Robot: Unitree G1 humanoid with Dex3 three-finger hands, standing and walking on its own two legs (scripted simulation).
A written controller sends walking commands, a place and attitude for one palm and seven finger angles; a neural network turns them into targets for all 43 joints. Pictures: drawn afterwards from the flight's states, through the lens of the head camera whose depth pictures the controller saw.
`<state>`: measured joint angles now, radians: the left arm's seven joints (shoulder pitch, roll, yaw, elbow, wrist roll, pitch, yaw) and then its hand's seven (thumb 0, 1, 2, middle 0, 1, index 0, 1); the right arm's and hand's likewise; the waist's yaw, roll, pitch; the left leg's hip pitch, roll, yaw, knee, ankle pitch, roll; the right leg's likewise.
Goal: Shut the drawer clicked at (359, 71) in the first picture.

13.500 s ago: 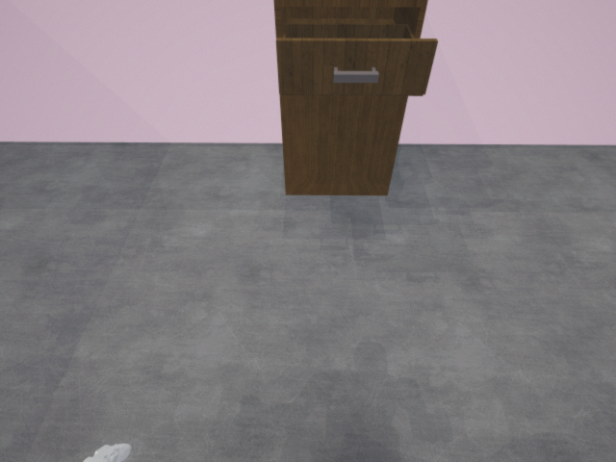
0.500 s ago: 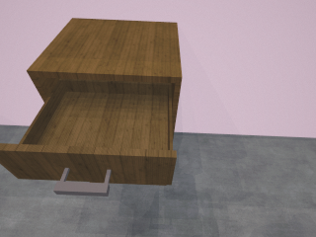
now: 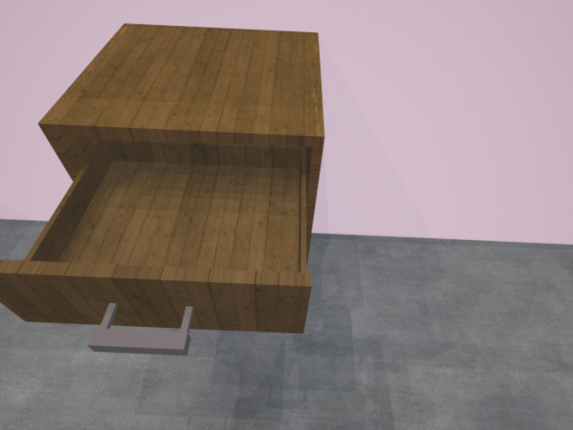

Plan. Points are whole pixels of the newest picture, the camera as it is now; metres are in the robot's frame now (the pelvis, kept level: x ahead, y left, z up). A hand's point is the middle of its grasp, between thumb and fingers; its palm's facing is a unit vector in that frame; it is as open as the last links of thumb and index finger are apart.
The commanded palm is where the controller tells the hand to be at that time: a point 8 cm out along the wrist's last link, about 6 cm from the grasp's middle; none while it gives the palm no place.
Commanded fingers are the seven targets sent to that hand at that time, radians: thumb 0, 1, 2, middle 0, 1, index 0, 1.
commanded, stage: shuffle to correct the standing spot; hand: left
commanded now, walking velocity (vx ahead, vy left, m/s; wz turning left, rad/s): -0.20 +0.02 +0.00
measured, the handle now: (145, 326) +0.25 +0.22 -0.01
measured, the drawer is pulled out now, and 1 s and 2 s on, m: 0.28 0.28 0.28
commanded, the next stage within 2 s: come to a stop and stand still in 0.04 s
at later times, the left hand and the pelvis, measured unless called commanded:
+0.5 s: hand out of the picture +0.01 +0.20 -0.18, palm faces +0.01 -0.98 -0.21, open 7.3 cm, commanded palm none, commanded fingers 0.00 0.90 0.90 -0.20 -0.30 -0.20 -0.30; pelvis -0.04 +0.01 -0.01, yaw +1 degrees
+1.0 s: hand out of the picture -0.03 +0.18 -0.18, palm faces +0.03 -0.98 -0.18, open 7.3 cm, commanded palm none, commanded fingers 0.00 0.90 0.90 -0.20 -0.30 -0.20 -0.30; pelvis -0.01 +0.01 +0.00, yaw +1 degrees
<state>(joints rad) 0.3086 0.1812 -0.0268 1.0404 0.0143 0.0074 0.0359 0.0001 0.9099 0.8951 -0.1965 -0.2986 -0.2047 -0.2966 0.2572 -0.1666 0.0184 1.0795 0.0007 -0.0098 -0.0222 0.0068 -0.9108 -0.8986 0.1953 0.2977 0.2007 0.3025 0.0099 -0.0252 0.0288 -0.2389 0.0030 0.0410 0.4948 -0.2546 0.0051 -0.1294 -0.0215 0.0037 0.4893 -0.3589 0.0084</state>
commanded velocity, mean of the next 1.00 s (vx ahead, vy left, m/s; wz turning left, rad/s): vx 0.02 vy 0.00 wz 0.00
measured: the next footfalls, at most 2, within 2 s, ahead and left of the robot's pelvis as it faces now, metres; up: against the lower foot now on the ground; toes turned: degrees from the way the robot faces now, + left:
none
